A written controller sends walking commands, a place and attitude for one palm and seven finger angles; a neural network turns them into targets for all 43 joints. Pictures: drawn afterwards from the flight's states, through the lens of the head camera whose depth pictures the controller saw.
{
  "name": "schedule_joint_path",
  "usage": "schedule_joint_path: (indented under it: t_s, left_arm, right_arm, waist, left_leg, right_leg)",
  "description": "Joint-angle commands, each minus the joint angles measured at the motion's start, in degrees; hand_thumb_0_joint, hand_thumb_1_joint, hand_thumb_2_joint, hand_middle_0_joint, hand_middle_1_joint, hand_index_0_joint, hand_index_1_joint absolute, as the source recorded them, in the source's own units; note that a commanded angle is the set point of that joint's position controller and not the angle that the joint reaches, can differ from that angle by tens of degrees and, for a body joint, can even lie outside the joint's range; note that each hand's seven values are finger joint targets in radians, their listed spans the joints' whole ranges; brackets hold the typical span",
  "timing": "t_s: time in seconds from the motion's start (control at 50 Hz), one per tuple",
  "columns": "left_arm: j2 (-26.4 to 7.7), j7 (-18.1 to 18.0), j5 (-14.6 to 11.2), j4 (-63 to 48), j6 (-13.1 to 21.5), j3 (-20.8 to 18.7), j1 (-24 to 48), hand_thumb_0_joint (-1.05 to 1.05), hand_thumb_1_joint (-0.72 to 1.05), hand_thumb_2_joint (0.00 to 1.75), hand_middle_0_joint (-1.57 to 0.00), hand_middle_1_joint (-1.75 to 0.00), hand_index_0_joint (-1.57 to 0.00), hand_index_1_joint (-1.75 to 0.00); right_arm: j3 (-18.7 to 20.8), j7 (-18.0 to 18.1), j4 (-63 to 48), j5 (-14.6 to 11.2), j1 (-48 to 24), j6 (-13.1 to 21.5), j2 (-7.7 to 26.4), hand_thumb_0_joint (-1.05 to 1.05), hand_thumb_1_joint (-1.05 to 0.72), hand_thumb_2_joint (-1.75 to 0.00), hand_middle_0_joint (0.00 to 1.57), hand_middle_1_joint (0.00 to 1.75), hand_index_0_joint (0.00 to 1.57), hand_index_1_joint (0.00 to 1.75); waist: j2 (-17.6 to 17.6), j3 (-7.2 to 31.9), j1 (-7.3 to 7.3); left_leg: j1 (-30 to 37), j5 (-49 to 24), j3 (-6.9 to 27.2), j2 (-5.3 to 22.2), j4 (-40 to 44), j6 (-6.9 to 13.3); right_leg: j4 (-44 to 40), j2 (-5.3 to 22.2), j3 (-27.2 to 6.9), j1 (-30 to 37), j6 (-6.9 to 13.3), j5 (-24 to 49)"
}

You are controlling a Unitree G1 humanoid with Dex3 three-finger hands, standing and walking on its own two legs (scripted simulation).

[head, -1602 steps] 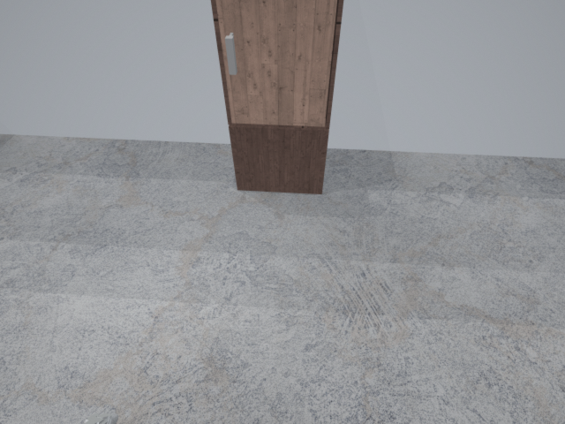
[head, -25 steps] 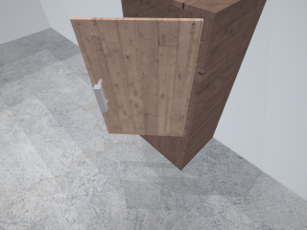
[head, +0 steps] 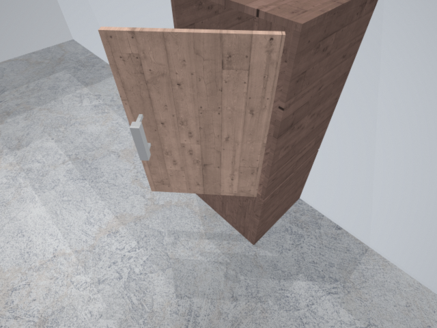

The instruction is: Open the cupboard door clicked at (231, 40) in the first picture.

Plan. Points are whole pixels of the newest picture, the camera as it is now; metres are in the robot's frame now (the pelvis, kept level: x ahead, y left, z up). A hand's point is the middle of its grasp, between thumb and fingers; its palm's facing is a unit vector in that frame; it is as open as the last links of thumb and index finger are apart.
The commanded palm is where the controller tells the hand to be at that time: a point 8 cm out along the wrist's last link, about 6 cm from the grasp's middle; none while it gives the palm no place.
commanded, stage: look again from close up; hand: left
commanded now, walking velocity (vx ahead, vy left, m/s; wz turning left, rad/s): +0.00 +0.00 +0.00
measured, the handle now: (142, 137) +0.60 +0.26 -0.04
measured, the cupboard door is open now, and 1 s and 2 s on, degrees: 41 41 41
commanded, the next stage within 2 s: shuffle to correct the standing spot in 0.20 s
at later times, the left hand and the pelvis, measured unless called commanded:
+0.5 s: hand out of the picture +0.03 +0.19 -0.17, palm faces +0.04 -0.97 -0.22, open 7.4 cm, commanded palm none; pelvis +0.01 +0.00 +0.00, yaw +1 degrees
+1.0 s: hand out of the picture +0.12 +0.20 -0.18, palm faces +0.03 -0.97 -0.23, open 7.3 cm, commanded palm none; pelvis +0.07 +0.02 -0.01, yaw +1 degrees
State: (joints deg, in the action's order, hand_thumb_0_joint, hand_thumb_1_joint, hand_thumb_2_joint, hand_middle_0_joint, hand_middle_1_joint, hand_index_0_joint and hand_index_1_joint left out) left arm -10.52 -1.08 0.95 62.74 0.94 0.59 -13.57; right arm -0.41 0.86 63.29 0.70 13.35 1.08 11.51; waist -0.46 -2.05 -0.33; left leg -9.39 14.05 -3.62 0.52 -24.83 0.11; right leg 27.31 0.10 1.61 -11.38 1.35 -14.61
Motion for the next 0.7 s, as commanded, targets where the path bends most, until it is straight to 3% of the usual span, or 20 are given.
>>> schedule_joint_path:
  t_s: [0.0, 0.26, 0.3, 0.36, 0.4, 0.44, 0.46, 0.5, 0.54, 0.56, 0.58, 0.6, 0.62, 0.64, 0.66, 0.68]
  left_arm:
    - [-9.0, -0.6, -0.3, -2.3, 1.2, -1.7, -1.2, 0.0, 0.9, 0.9, -0.2, -0.3, -0.2, -0.3]
    - [-9.7, -0.4, -0.3, -2.3, 1.1, -1.8, -0.3, 0.0, 0.9, 0.9, -0.2, -0.3, -0.2, -0.3]
    - [-9.4, -0.4, -0.3, -2.2, 1.1, -1.8, -0.4, 0.0, 0.9, 0.9, -0.2, -0.3, -0.2, -0.3]
    - [-8.7, -0.3, 0.0, -2.1, 0.5, -2.0, -2.2, 0.0, 0.9, 0.9, -0.2, -0.3, -0.2, -0.3]
    - [-9.6, -0.2, 0.1, -2.4, 0.2, -2.5, -3.6, 0.0, 0.9, 0.9, -0.2, -0.3, -0.2, -0.3]
    - [-10.5, -0.3, 0.3, -2.9, 0.0, -3.3, -5.1, 0.0, 0.9, 0.9, -0.2, -0.3, -0.2, -0.3]
    - [-10.5, -0.4, 0.3, -3.2, 0.2, -3.7, -5.4, 0.0, 0.9, 0.9, -0.2, -0.3, -0.2, -0.3]
    - [-10.3, -0.5, 0.4, -3.7, 0.4, -4.1, -5.6, 0.0, 0.9, 0.9, -0.2, -0.3, -0.2, -0.3]
    - [-9.2, -0.4, 0.4, -4.3, 0.3, -4.3, -5.0, 0.0, 0.9, 0.9, -0.2, -0.3, -0.2, -0.3]
    - [-8.4, -0.4, 0.4, -4.6, 0.0, -4.2, -4.6, 0.0, 0.9, 0.9, -0.2, -0.3, -0.2, -0.3]
    - [-7.0, -0.2, 0.5, -4.9, -0.3, -4.0, -4.3, 0.0, 0.9, 0.9, -0.2, -0.3, -0.2, -0.3]
    - [-5.2, -0.1, 0.6, -5.6, -0.4, -3.6, -3.2, 0.0, 0.9, 0.9, -0.2, -0.3, -0.2, -0.3]
    - [-3.5, -0.1, 0.9, -6.5, -0.3, -3.1, -1.2, 0.0, 0.9, 0.9, -0.2, -0.3, -0.2, -0.3]
    - [-3.3, -0.1, 0.9, -7.3, 0.0, -2.9, 0.3, 0.0, 0.9, 0.9, -0.2, -0.3, -0.2, -0.3]
    - [-2.9, -0.1, 0.7, -7.6, 0.2, -2.9, 1.5, 0.0, 0.9, 0.9, -0.2, -0.3, -0.2, -0.3]
    - [-2.1, 0.0, 0.5, -7.3, 0.3, -2.9, 1.5, 0.0, 0.9, 0.9, -0.2, -0.3, -0.2, -0.3]
  right_arm:
    - [1.1, 0.6, -1.9, 0.2, 1.5, 1.2, 6.5, 0.0, -0.9, -0.9, 0.2, 0.3, 0.2, 0.3]
    - [1.1, 0.7, -1.1, 0.2, 0.9, 1.1, 7.2, 0.0, -0.9, -0.9, 0.2, 0.3, 0.2, 0.3]
    - [0.8, 0.6, -0.9, 0.2, 1.2, 0.9, 6.8, 0.0, -0.9, -0.9, 0.2, 0.3, 0.2, 0.3]
    - [0.6, 0.2, -1.0, 0.5, 2.7, 0.1, 5.1, 0.0, -0.9, -0.9, 0.2, 0.3, 0.2, 0.3]
    - [0.7, -0.1, -1.5, 0.7, 3.5, -0.3, 4.2, 0.0, -0.9, -0.9, 0.2, 0.3, 0.2, 0.3]
    - [0.9, -0.2, -2.3, 0.8, 4.1, -0.5, 3.7, 0.0, -0.9, -0.9, 0.2, 0.3, 0.2, 0.3]
    - [1.0, -0.3, -2.6, 0.8, 4.4, -0.4, 3.7, 0.0, -0.9, -0.9, 0.2, 0.3, 0.2, 0.3]
    - [1.1, -0.3, -2.8, 0.7, 5.6, 0.1, 3.1, 0.0, -0.9, -0.9, 0.2, 0.3, 0.2, 0.3]
    - [1.1, -0.2, -2.1, 0.6, 8.2, 0.5, 2.4, 0.0, -0.9, -0.9, 0.2, 0.3, 0.2, 0.3]
    - [1.2, -0.2, -1.8, 0.6, 9.6, 0.6, 3.1, 0.0, -0.9, -0.9, 0.2, 0.3, 0.2, 0.3]
    - [1.5, -0.1, -1.6, 0.8, 10.8, 0.8, 4.3, 0.0, -0.9, -0.9, 0.2, 0.3, 0.2, 0.3]
    - [1.8, 0.2, -1.3, 0.9, 13.0, 0.9, 6.1, 0.0, -0.9, -0.9, 0.2, 0.3, 0.2, 0.3]
    - [2.0, 0.6, -1.0, 0.8, 15.2, 0.8, 6.8, 0.0, -0.9, -0.9, 0.2, 0.3, 0.2, 0.3]
    - [1.9, 0.9, -1.0, 0.8, 16.5, 1.0, 5.8, 0.0, -0.9, -0.9, 0.2, 0.3, 0.2, 0.3]
    - [1.7, 1.0, -1.2, 1.0, 16.4, 1.1, 5.6, 0.0, -0.9, -0.9, 0.2, 0.3, 0.2, 0.3]
    - [1.6, 1.1, -1.6, 1.2, 15.0, 1.3, 5.1, 0.0, -0.9, -0.9, 0.2, 0.3, 0.2, 0.3]
  waist:
    - [0.5, 0.3, 0.25]
    - [0.8, 0.9, 0.18]
    - [1.0, 0.7, 0.02]
    - [1.9, -1.8, -0.42]
    - [5.2, -3.4, -0.83]
    - [7.9, -4.4, -1.12]
    - [8.1, -4.7, -1.17]
    - [7.8, -4.0, -0.77]
    - [5.0, -2.8, 0.2]
    - [1.6, -3.2, 0.44]
    - [-4.4, -3.3, 0.81]
    - [-10.8, -2.9, 1.63]
    - [-12.8, -3.8, 2.48]
    - [-11.1, -4.3, 2.83]
    - [-8.1, -3.7, 2.79]
    - [-6.1, -2.3, 2.14]
  left_leg:
    - [-0.8, -6.5, 5.4, 5.3, 4.7, 1.4]
    - [0.0, -7.6, 5.4, 5.7, 5.1, 1.1]
    - [-0.6, -5.4, 5.1, 5.4, 5.0, 1.0]
    - [-3.6, 2.7, 3.3, 3.6, 2.9, 0.7]
    - [-7.2, 6.3, 1.6, 1.8, -0.8, 0.4]
    - [-9.5, 7.1, 0.4, 1.3, -5.7, 0.2]
    - [-10.4, 7.0, 0.3, 1.5, -7.5, 0.3]
    - [-9.3, 6.5, 0.3, 1.9, -6.5, 0.3]
    - [-3.5, 3.2, 0.0, 1.8, -1.2, 0.6]
    - [-1.5, 0.4, 1.2, 2.6, 0.3, 1.1]
    - [0.8, -2.9, 5.1, 5.7, 2.3, 2.9]
    - [3.4, -4.9, 11.4, 10.9, 6.2, 6.3]
    - [6.0, -9.8, 17.1, 14.6, 9.0, 10.2]
    - [8.9, -18.6, 18.7, 16.5, 8.2, 13.3]
    - [9.4, -25.8, 18.5, 17.0, 6.4, 14.7]
    - [9.1, -30.5, 16.3, 16.4, 5.4, 14.6]
  right_leg:
    - [-5.9, 6.5, -6.5, 0.3, 1.5, 7.8]
    - [-6.8, 6.5, -6.3, 1.3, 1.5, 9.5]
    - [-7.2, 6.8, -6.5, 1.5, 1.6, 6.7]
    - [-8.9, 8.0, -9.0, 0.0, 2.7, -5.6]
    - [-12.1, 10.3, -12.9, -0.1, 4.2, -13.3]
    - [-14.8, 13.7, -16.8, -0.1, 6.5, -15.5]
    - [-14.8, 15.1, -17.9, 0.0, 7.5, -12.9]
    - [-12.2, 15.7, -16.2, 0.0, 8.3, -6.0]
    - [-6.9, 12.6, -10.9, -2.1, 6.7, -1.5]
    - [-3.5, 10.0, -8.0, -4.3, 5.4, -3.2]
    - [1.6, 6.1, -3.7, -7.3, 3.6, -6.3]
    - [9.7, 2.1, 2.4, -11.1, 1.8, -10.0]
    - [17.0, 0.2, 4.7, -17.1, 0.9, -16.6]
    - [23.0, 1.1, 3.4, -21.7, 1.3, -20.2]
    - [25.9, 2.4, 2.4, -22.6, 1.6, -20.8]
    - [25.7, 3.3, 1.9, -21.0, 1.5, -19.5]
